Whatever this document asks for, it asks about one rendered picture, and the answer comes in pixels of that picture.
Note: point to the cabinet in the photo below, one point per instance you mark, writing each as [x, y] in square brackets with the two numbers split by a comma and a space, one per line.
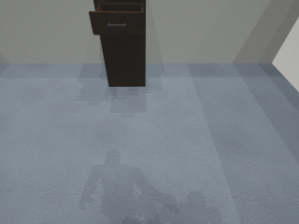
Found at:
[125, 55]

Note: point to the handle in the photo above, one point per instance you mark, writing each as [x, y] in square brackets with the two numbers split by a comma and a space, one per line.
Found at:
[116, 26]

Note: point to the drawer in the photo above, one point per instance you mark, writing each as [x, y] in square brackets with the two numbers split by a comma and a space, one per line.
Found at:
[130, 14]

